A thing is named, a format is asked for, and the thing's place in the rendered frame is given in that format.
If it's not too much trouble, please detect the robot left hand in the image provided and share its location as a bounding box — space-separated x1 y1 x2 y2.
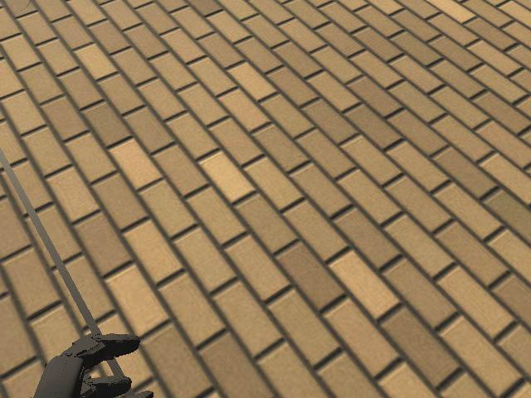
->
33 332 153 398

